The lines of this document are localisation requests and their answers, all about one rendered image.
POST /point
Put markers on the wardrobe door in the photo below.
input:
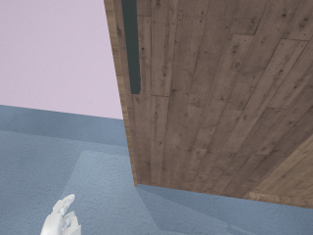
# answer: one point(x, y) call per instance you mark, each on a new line
point(293, 178)
point(226, 91)

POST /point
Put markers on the handle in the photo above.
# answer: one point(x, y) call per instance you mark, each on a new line
point(130, 22)

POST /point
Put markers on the robot left hand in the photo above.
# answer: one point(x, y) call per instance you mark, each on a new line
point(55, 224)

